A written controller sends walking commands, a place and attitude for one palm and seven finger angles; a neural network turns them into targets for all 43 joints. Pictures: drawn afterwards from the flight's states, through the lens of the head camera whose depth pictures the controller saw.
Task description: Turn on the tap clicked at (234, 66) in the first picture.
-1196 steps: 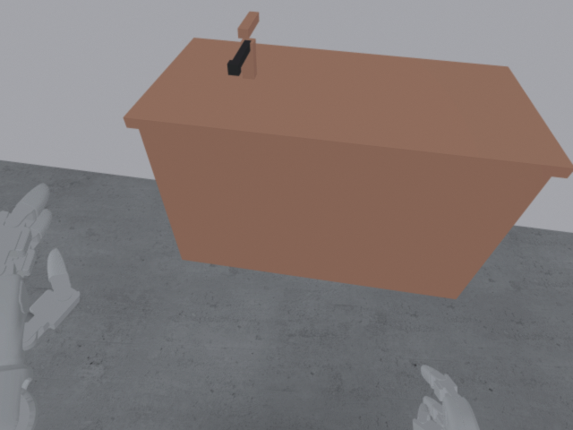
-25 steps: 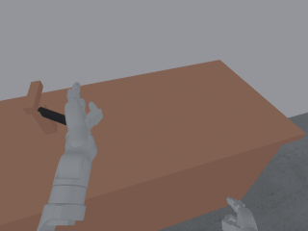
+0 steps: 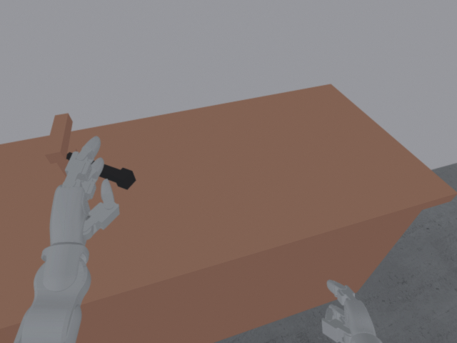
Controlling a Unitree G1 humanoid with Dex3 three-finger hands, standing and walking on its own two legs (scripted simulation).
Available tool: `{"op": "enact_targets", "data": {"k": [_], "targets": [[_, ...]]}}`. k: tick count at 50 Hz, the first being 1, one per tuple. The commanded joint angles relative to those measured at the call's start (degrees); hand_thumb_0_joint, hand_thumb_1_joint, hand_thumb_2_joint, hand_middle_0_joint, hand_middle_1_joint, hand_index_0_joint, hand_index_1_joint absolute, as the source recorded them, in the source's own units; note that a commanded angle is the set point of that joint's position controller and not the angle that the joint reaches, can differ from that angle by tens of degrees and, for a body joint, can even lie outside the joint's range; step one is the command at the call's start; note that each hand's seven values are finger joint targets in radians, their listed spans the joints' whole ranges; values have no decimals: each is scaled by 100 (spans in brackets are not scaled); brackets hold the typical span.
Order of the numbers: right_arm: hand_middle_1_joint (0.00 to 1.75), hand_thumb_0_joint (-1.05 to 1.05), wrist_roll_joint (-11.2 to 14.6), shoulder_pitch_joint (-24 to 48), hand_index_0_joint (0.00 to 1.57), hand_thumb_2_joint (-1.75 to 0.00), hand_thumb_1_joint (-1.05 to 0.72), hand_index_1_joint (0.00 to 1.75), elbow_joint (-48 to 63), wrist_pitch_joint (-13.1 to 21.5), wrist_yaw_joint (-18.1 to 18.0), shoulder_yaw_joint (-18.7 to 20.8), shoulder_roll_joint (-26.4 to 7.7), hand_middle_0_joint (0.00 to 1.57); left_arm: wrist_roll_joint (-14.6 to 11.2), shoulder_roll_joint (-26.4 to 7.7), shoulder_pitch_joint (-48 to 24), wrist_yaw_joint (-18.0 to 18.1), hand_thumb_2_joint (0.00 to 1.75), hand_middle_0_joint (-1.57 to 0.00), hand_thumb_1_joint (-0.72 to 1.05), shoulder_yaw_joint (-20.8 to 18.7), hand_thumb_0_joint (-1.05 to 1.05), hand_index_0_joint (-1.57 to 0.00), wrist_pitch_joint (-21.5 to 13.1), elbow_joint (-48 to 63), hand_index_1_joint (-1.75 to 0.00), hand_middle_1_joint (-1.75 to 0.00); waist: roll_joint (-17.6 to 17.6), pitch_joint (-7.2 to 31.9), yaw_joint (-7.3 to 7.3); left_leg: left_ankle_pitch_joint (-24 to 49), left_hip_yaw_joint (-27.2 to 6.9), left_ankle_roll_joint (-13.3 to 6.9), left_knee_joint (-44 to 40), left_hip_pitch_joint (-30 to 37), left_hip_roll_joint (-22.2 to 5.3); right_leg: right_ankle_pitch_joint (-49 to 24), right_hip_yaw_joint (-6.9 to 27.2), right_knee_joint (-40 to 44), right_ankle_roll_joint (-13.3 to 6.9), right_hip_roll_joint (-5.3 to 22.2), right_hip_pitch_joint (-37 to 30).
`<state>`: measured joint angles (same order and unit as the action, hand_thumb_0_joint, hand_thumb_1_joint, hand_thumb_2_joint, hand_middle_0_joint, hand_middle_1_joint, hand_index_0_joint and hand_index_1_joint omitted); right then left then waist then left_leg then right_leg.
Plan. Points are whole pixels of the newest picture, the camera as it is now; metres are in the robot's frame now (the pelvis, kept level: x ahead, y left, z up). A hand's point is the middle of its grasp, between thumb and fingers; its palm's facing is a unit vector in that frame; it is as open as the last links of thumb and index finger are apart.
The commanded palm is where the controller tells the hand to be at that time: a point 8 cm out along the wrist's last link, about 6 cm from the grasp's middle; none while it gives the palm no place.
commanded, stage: draw the hand back beside the body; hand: left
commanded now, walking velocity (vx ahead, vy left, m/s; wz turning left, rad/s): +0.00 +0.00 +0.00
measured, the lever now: (125, 178) +0.39 +0.25 +0.08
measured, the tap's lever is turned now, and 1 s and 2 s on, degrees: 49 49 49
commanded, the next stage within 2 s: step back with the hand held close in 0.80 s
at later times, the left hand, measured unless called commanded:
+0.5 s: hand (65, 236) +0.21 +0.25 +0.15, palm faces +0.40 -0.85 -0.33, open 7.5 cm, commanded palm +0.16 +0.29 +0.16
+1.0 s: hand (59, 236) +0.20 +0.25 +0.16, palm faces +0.42 -0.84 -0.36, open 7.5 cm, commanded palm +0.16 +0.29 +0.17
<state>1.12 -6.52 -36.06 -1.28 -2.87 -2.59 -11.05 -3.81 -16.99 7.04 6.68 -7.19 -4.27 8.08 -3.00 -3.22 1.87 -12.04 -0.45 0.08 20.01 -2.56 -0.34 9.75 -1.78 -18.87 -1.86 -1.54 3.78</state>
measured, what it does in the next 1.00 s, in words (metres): stands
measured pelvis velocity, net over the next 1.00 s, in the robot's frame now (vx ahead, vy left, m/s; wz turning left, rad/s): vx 0.01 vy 0.00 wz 0.02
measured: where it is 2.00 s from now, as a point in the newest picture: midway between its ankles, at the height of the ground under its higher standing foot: outside the picture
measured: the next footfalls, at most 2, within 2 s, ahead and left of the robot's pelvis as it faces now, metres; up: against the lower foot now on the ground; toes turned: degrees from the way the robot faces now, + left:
right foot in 1.68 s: -0.02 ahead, -0.10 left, +0.00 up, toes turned +5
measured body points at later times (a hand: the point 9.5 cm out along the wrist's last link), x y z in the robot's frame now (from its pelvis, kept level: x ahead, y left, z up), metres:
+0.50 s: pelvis +0.01 +0.01 +0.00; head -0.01 +0.00 +0.45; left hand +0.19 +0.29 +0.17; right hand +0.22 -0.20 -0.08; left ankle -0.01 +0.12 -0.75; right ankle +0.01 -0.10 -0.75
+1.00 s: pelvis +0.01 +0.00 +0.00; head +0.00 -0.02 +0.45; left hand +0.18 +0.29 +0.18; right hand +0.21 -0.21 -0.08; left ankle -0.01 +0.12 -0.75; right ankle +0.01 -0.10 -0.75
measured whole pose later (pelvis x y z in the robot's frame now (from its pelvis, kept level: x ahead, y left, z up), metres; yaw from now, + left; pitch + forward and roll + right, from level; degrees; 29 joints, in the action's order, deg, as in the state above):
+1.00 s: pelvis +0.01 +0.00 +0.00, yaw +1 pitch -4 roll -1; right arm 0.8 -7.9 -35.4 1.6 -3.4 -1.4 -12.9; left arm -4.5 -19.7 23.6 6.5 -16.1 -7.1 23.4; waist -3.5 -2.6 3.6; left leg -14.3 -1.5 -0.1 24.0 -5.3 -0.4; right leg 11.4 -2.8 -21.0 -1.6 -1.5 5.4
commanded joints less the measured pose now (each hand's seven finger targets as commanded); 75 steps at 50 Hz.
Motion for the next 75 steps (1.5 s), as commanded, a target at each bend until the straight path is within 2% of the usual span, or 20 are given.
{"op": "enact_targets", "data": {"k": [1, 5, 8, 11, 26, 34, 37, 39, 42, 46, 47, 48, 51, 56, 59, 64, 65, 71, 73, 75], "targets": [[30, 0, -47, 842, 20, -90, -90, 30, 949, 312, -54, 287, -661, 20, 3, -1071, -718, 94, 90, -19, 90, -878, 0, -19, -446, 1613, -26, -26, 49, 871, 142, 901, -82, -158, -194, 33, -130, -530, 133, 343, -51, 247, -212], [30, 0, -57, 797, 20, -90, -90, 30, 944, 389, -51, 297, -702, 20, 44, -926, -542, 65, 90, -19, 90, -740, 0, -19, -464, 1967, -27, -27, -65, 823, 88, 1055, -114, -127, -196, 98, -156, -605, 101, 305, -72, 227, -144], [30, 0, -64, 774, 20, -90, -90, 30, 924, 440, -57, 328, -725, 20, 24, -892, -198, 71, 90, -19, 90, -745, 0, -19, -445, 1983, -28, -28, 223, 773, 92, 1068, -119, -149, -159, 94, -172, -630, 100, 299, -48, 234, -109], [30, 0, -64, 782, 20, -90, -90, 30, 897, 479, -68, 334, -728, 20, 57, -918, -173, 94, 90, -19, 90, -774, 0, -19, -489, 2156, -29, -29, -83, 742, 96, 1011, -144, -125, -162, 103, -157, -513, 101, 283, -67, 234, -76], [30, 0, -92, 689, 20, -90, -90, 30, 917, 599, -56, 388, -730, 20, 11, -1151, 1299, 110, 90, -20, 90, -1405, 0, -20, -515, 2627, -30, -30, -104, 644, 209, 1211, -186, -117, -3, -147, -180, -671, 103, 140, -73, 267, -91], [30, 0, -95, 737, 20, -90, -90, 30, 851, 702, -113, 370, -768, 20, 36, -1188, 855, 146, 90, -20, 90, -1328, 0, -20, -528, 2714, -30, -30, -126, 638, 160, 1051, -200, -154, 13, -42, -125, -528, 113, 156, -64, 278, 22], [30, 0, -96, 709, 20, -90, -90, 30, 843, 706, -108, 379, -749, 20, 26, -1112, 1029, 144, 90, -20, 90, -1285, 0, -20, -527, 2574, -30, -30, 132, 635, 184, 1082, -197, -157, 31, -120, -130, -584, 88, 130, -53, 280, -29], [30, 0, -94, 761, 20, -90, -90, 30, 846, 706, -102, 369, -754, 20, 29, -1248, 958, 147, 90, -20, 90, -1396, 0, -20, -545, 2767, -30, -30, -146, 641, 191, 1084, -201, -153, 22, -110, -109, -585, 111, 133, -69, 284, -51], [30, 0, -99, 712, 20, -90, -90, 30, 841, 708, -93, 371, -728, 20, 14, -1135, 1181, 140, 90, -20, 90, -1347, 0, -20, -526, 2546, -30, -30, 64, 603, 207, 1119, -183, -150, 31, -173, -125, -656, 79, 118, -53, 287, -69], [30, 0, -90, 750, 20, -90, -90, 30, 906, 723, -74, 368, -718, 20, 20, -1163, 778, 120, 90, -20, 90, -1265, 0, -20, -612, 3102, -30, -30, -113, 780, 182, 1152, -188, -154, 67, -81, -116, -712, 123, 117, -58, 307, -115], [30, 0, 5, 658, 20, -90, -90, 30, 1179, 652, -127, 317, -772, 20, -122, -2076, 162, 185, 90, -20, 90, -2250, 0, -20, -821, 3479, -30, -30, -190, 229, 79, 959, -341, -241, 246, -367, -282, -1282, 809, 318, -16, 598, 498], [30, 0, -46, 591, 20, -90, -90, 30, 971, 571, -143, 291, -682, 20, -96, -1515, 905, 120, 90, -20, 90, -1859, 0, -20, -820, 2759, -30, -30, 160, 239, 37, 1042, -453, -245, 361, -432, -303, -1594, 697, 215, 1, 761, 513], [30, 0, -49, 449, 20, -90, -90, 30, 1139, 399, -120, 387, -768, 20, -63, -1105, 1647, 18, 90, -20, 90, -1557, 0, -20, -797, 2560, -30, -30, 271, 808, 19, 1623, -398, -221, 468, -301, -428, -2026, 598, -86, 70, 815, 431], [30, 0, -35, 416, 20, -90, -90, 30, 1376, 212, -148, 440, -818, 20, -57, -1228, 2112, 52, 90, -20, 90, -1660, 0, -20, -811, 2966, -30, -30, 95, 1258, 37, 2050, -467, -231, 413, -471, -573, -1762, 439, -430, 136, 756, 432], [30, 0, -32, 484, 20, -90, -90, 30, 1438, 190, -190, 451, -835, 20, -35, -1561, 2027, 126, 90, -20, 90, -1915, 0, -20, -832, 3288, -30, -30, 55, 1178, 32, 1610, -581, -239, 353, -767, -577, -1292, 534, -454, 124, 748, 594], [30, 0, -32, 432, 20, -90, -90, 30, 1440, 271, -221, 484, -839, 20, 3, -1655, 2004, 211, 90, -20, 90, -2012, 0, -20, -927, 3465, -30, -30, -76, 1020, -2, 406, -669, -274, 362, -1294, -543, -452, 700, -403, 83, 742, 843], [30, 0, -22, 359, 20, -90, -90, 30, 1429, 285, -221, 476, -792, 20, 15, -1397, 2024, 207, 90, -20, 90, -1803, 0, -20, -943, 3391, -30, -30, -67, 987, -38, 23, -667, -276, 372, -1439, -543, -179, 643, -400, 88, 735, 886], [30, 0, 1, 167, 20, -90, -90, 30, 1358, 460, -202, 511, -833, 20, 47, -1410, 2090, 308, 90, -20, 90, -1809, 0, -20, -1047, 3348, -30, -30, 402, 741, -120, -1301, -693, -263, 917, -1594, -360, 1417, 951, 63, -81, 995, 1795], [30, 0, -17, 135, 20, -90, -90, 30, 1333, 511, -209, 498, -848, 20, 64, -1434, 2026, 352, 90, -20, 90, -1821, 0, -20, -1076, 3445, -30, -30, 300, 685, -147, -1494, -802, -266, 957, -1637, -402, 1706, 889, -18, -116, 1007, 2045], [30, 0, -41, 206, 20, -90, -90, 30, 1341, 553, -231, 455, -857, 20, 106, -1384, 1972, 372, 90, -20, 90, -1813, 0, -20, -1100, 3574, -30, -30, -222, 680, -146, -1847, -1186, -379, 171, -2152, -679, 1572, 543, -552, 79, 610, 1603]]}}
